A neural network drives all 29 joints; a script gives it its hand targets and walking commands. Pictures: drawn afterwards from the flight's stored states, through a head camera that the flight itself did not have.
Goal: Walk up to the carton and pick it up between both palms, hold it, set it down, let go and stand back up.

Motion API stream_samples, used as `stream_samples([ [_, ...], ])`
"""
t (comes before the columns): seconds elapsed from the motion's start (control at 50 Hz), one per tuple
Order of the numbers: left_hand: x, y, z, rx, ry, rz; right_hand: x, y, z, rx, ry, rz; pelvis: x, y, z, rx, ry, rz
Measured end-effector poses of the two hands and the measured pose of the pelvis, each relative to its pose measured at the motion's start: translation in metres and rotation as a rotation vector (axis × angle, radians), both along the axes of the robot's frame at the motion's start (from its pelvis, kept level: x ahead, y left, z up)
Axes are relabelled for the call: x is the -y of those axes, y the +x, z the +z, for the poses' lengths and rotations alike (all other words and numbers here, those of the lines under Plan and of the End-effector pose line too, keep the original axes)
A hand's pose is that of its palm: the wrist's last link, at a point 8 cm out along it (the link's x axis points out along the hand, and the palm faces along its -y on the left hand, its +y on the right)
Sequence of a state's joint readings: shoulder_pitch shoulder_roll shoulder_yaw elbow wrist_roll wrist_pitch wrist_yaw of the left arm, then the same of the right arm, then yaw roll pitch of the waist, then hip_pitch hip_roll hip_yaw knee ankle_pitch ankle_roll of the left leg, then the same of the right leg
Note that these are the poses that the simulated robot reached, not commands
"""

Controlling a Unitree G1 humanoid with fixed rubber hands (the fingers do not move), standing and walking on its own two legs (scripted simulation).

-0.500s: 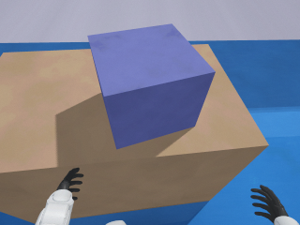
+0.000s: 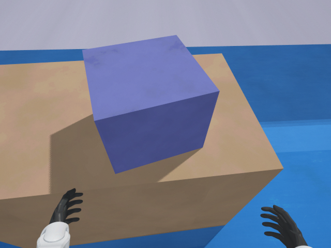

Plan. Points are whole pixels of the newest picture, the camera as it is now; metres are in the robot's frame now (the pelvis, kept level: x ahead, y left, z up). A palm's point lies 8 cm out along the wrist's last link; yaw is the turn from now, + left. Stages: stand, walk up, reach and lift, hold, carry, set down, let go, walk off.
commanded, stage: reach and lift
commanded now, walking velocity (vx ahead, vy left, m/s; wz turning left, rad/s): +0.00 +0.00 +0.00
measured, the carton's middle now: (146, 102) +0.49 +0.07 +0.05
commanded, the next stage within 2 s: none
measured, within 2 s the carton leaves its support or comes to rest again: neither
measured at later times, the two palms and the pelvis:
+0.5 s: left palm (55, 222) +0.18 +0.25 -0.01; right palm (287, 214) +0.19 -0.26 -0.01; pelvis +0.02 +0.01 +0.01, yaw +1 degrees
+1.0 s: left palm (63, 201) +0.21 +0.24 +0.02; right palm (289, 184) +0.25 -0.27 +0.04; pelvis +0.03 +0.00 +0.01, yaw +0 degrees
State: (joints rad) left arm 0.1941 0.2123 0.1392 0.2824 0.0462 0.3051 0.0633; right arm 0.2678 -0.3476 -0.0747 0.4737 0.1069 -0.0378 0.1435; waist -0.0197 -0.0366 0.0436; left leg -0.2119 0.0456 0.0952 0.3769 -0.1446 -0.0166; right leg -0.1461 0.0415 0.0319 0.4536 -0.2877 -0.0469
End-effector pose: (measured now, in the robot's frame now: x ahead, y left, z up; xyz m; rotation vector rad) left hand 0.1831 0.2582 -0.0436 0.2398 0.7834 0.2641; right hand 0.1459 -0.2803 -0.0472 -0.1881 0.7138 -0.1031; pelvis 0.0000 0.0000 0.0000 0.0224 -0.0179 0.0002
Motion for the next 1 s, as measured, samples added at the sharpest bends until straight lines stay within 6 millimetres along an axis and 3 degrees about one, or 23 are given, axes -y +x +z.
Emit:
stream_samples([
  [0.1,-0.005,-0.004,0.008,0.063,-0.006,0.034,-0.007,0.013,0.003,0.053,0.015,0.036,0.001,0.010,0.003,0.000,0.001,0.009],
  [0.26,-0.010,-0.010,0.015,0.178,-0.037,0.052,-0.010,0.041,0.031,0.178,-0.005,0.085,0.001,0.020,0.006,0.006,0.000,0.020],
  [0.42,-0.002,-0.010,0.019,0.231,-0.053,0.054,-0.013,0.048,0.039,0.175,0.026,0.100,-0.004,0.022,0.007,0.000,-0.004,0.016],
  [0.68,0.006,0.014,0.056,0.387,-0.036,0.026,-0.016,0.063,0.048,0.293,0.116,0.115,-0.009,0.027,0.007,-0.023,-0.006,-0.003],
  [0.9,0.018,0.021,0.060,0.503,-0.103,0.062,-0.009,0.089,0.084,0.412,0.126,0.176,0.001,0.029,0.006,-0.039,-0.005,0.004],
  [1.0,0.022,0.029,0.064,0.527,-0.111,0.063,-0.013,0.101,0.087,0.417,0.147,0.187,0.002,0.027,0.005,-0.040,-0.006,0.006],
])
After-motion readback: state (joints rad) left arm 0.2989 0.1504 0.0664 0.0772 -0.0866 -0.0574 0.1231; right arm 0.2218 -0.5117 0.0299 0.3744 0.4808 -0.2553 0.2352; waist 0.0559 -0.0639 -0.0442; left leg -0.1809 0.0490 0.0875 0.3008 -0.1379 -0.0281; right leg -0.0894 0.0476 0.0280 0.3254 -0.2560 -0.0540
